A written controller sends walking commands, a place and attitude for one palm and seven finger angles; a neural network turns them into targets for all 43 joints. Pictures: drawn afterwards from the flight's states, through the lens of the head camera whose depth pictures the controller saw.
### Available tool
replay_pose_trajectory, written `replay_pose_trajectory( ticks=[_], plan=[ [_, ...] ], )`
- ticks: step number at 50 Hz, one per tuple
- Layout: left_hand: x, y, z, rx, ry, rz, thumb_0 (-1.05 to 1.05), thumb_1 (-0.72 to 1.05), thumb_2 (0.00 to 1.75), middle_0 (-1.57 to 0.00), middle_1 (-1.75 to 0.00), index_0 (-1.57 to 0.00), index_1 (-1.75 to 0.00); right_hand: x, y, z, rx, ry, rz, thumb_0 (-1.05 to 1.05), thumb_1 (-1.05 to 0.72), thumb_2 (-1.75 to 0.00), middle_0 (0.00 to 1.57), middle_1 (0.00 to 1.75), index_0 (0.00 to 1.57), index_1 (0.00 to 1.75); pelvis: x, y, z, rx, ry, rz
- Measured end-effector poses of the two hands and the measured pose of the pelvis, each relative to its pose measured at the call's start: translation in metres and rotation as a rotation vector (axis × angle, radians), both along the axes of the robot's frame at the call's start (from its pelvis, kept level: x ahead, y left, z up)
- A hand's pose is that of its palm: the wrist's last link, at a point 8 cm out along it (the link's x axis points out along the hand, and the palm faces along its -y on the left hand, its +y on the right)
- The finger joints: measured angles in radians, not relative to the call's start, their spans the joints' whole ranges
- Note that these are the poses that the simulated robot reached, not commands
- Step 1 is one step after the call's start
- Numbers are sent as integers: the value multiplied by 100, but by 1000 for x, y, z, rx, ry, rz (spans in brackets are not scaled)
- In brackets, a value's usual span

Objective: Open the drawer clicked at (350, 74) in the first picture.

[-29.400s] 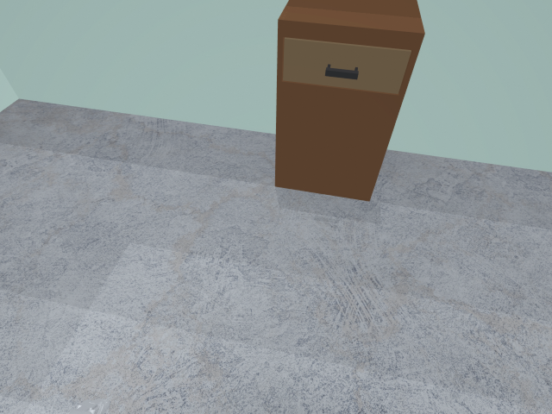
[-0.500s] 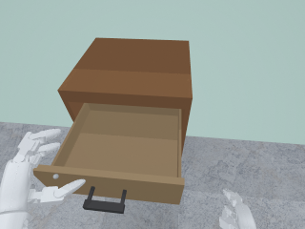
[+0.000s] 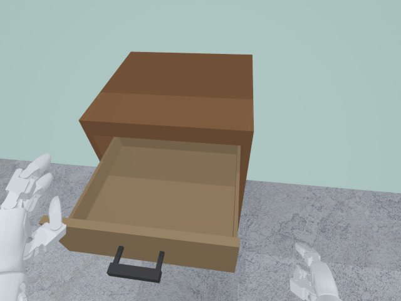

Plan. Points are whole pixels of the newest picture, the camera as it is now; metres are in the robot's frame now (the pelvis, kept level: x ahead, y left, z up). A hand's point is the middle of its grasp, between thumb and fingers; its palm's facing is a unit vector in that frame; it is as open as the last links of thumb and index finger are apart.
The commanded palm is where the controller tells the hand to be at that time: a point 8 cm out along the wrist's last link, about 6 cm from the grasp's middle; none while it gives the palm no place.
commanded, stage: draw the hand back to the body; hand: left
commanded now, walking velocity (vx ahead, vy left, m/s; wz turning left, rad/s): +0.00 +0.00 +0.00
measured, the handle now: (137, 262) +0.22 +0.18 -0.10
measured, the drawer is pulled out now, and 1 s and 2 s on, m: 0.29 0.29 0.29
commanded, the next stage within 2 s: step back with the hand held close in 0.04 s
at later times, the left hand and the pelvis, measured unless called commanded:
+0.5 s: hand (57, 239) +0.16 +0.24 +0.14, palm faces +0.23 -0.82 -0.52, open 7.4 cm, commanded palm +0.10 +0.29 +0.17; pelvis -0.03 +0.01 -0.01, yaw +0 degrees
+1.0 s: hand (13, 274) +0.11 +0.26 +0.15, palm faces +0.34 -0.84 -0.43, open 7.4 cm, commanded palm +0.04 +0.31 +0.17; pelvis -0.08 +0.02 -0.02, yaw +2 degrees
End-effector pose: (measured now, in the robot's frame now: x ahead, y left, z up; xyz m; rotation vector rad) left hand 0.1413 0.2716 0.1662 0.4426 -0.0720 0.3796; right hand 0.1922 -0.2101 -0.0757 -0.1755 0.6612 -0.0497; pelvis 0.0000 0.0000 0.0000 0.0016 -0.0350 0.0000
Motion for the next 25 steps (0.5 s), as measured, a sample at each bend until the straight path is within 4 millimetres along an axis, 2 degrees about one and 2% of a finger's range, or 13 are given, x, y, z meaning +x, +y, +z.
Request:
replay_pose_trajectory(
  ticks=[8,14,21,25],
  plan=[
    [0,-5,3,15,1,-1,1,87,89,-21,-31,-21,-31,-5,-8,-4,3,13,-14,1,-91,-90,21,30,20,30,-1,-5,0,1,-2,1],
    [4,0,18,113,-36,-31,1,89,90,-21,-30,-21,-30,-14,-17,-7,-12,60,-26,1,-91,-90,21,30,20,30,-8,-8,-2,-12,43,13],
    [-1,-3,0,106,74,-106,1,89,90,-21,-30,-21,-30,-32,-27,-11,-38,119,-100,1,-91,-90,21,30,20,30,-19,1,-4,-12,79,1],
    [-9,4,-3,115,85,-127,1,89,90,-22,-30,-21,-30,-44,-25,-10,-60,135,-123,1,-91,-90,20,30,20,30,-28,7,-6,-14,84,3]
  ],
)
